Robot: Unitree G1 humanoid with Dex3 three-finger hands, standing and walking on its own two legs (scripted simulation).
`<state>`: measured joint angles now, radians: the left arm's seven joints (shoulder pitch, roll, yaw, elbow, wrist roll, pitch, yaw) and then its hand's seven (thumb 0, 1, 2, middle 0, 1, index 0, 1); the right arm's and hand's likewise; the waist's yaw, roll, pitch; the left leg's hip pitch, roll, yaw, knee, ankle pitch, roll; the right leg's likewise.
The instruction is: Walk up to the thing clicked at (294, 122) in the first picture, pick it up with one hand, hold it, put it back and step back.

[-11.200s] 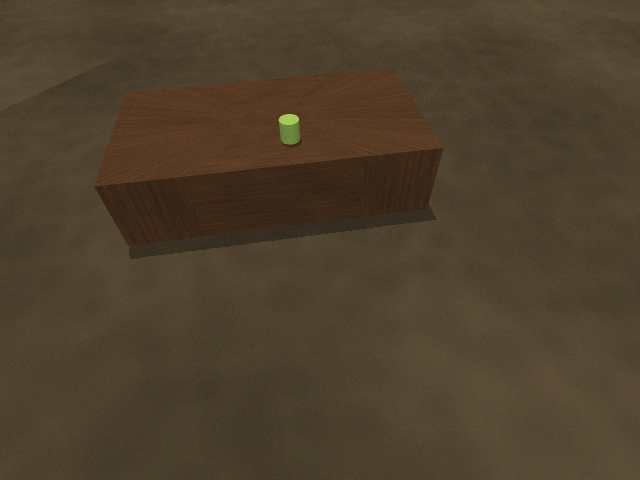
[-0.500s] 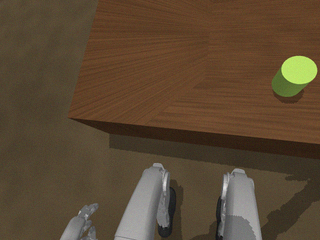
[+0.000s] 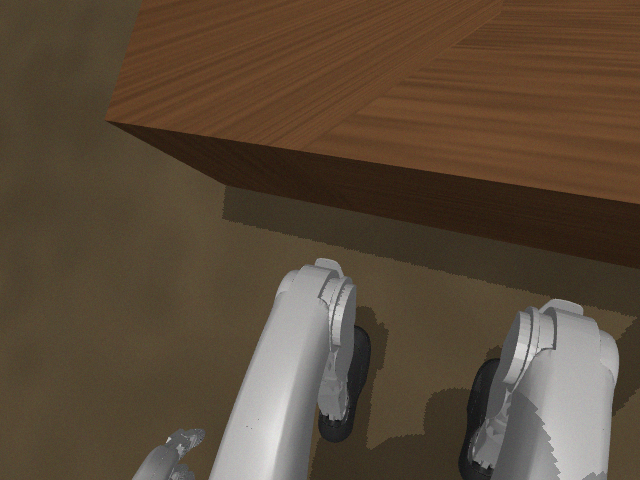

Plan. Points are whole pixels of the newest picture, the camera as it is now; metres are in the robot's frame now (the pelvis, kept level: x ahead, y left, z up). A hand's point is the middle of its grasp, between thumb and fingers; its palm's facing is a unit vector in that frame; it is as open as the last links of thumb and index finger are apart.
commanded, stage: close in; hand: right
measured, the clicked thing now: out of the picture +0.56 -0.33 +0.00
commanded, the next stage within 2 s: rest palm in 0.36 s
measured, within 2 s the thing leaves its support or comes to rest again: leaves its support in 1.58 s
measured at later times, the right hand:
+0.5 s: hand out of the picture +0.55 -0.34 +0.03, palm faces +0.38 +0.93 -0.01, open 17.2 cm
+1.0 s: hand out of the picture +0.57 -0.34 +0.03, palm faces +0.39 +0.92 -0.03, open 13.0 cm
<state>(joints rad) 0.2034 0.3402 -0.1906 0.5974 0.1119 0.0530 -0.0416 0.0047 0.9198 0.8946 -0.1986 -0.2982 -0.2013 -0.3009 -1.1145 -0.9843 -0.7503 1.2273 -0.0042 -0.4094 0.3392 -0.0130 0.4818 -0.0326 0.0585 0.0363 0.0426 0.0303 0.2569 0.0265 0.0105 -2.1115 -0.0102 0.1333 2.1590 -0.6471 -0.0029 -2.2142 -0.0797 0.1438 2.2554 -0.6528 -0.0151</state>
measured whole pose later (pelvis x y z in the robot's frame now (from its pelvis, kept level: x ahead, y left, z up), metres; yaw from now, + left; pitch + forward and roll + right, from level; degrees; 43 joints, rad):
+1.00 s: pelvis +0.01 +0.00 +0.00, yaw -2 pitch +36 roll +7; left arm 0.21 0.33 -0.12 0.61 0.10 0.10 -0.03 0.00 0.88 0.92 -0.21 -0.29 -0.20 -0.31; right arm -1.12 -0.81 -0.63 1.16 0.00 -0.37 0.17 -0.01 0.27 -0.34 0.57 0.45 0.56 0.44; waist 0.24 -0.01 -0.04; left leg -2.13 0.00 0.11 2.18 -0.68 0.01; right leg -2.21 -0.07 0.11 2.25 -0.67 -0.01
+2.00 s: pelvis +0.02 +0.00 +0.07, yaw -4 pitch +37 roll +6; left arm 0.22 0.31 -0.06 0.62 0.05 0.07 0.00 0.00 0.86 0.93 -0.21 -0.29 -0.20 -0.31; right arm -1.05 -0.72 -0.58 1.08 0.03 -0.29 0.13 0.04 0.43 -1.04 0.64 1.04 1.37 1.48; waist 0.20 -0.03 -0.12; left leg -1.94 -0.01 0.08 1.96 -0.66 0.01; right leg -2.01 -0.08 0.08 2.02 -0.66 -0.01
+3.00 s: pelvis +0.03 +0.00 +0.13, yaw -4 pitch +36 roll +6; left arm 0.24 0.27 -0.06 0.63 0.06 0.06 0.00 0.00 0.88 0.92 -0.20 -0.29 -0.19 -0.31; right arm -1.03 -0.68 -0.58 1.09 0.02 -0.34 0.09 0.03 0.40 -1.00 0.62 1.06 1.32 1.46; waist 0.20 -0.02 -0.13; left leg -1.76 -0.01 0.08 1.76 -0.64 0.00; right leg -1.82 -0.08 0.07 1.82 -0.64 -0.01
